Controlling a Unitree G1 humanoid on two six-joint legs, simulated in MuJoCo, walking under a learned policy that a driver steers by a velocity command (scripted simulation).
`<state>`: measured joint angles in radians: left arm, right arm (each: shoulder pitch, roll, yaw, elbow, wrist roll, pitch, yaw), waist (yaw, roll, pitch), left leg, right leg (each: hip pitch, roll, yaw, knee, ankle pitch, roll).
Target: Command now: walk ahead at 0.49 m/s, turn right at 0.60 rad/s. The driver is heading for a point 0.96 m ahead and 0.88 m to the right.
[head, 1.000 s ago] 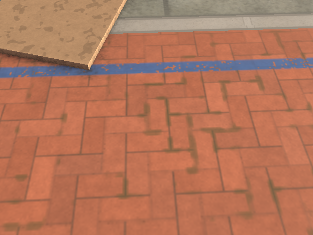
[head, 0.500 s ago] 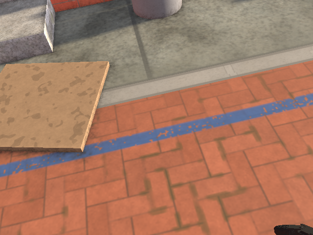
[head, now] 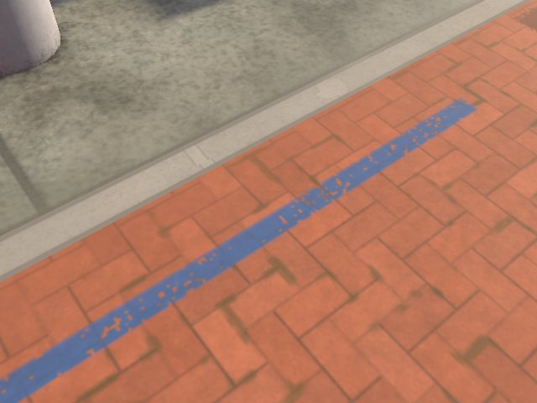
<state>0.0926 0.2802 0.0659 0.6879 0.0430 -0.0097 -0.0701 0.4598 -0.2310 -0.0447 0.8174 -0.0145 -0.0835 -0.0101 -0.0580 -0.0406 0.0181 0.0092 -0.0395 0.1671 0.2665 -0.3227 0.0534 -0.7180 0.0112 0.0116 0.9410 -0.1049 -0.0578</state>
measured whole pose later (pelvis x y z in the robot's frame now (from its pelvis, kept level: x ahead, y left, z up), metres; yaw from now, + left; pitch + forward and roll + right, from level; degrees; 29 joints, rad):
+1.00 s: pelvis +0.58 -0.02 +0.01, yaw -20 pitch +0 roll +1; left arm 0.21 0.26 0.04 0.83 0.03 -0.03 -0.04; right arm 0.41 -0.22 -0.04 0.87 -0.02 -0.08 0.01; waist -0.02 -0.05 0.03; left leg -0.03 -0.05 0.15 0.25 -0.23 0.07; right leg -0.65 -0.03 0.06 0.95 -0.10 -0.06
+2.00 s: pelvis +1.06 -0.29 +0.01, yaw -54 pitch +0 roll +1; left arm 0.21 0.31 0.07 0.79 0.04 0.00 -0.05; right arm 0.34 -0.26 -0.04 0.81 -0.02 -0.08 0.00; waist -0.02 -0.05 0.04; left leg -0.12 0.00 0.14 0.33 -0.21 0.03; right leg -0.60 -0.01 0.04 1.09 -0.23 -0.06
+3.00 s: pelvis +1.27 -0.80 +0.00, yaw -90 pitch +0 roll +1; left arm 0.27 0.32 0.07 0.80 0.03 -0.01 -0.04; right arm 0.26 -0.26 -0.04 0.76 -0.02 -0.06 0.00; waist 0.01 -0.05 0.05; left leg -0.21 -0.01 0.11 0.41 -0.20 0.04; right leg -0.49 0.02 0.05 1.14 -0.31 -0.07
